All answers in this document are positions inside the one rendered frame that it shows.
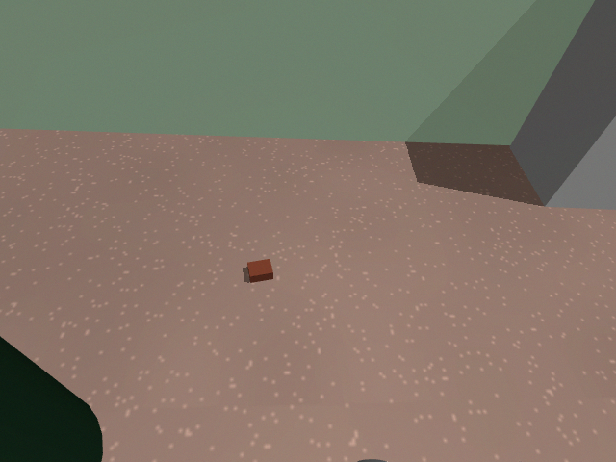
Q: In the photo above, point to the small box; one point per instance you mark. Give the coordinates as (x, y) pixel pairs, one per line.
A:
(260, 270)

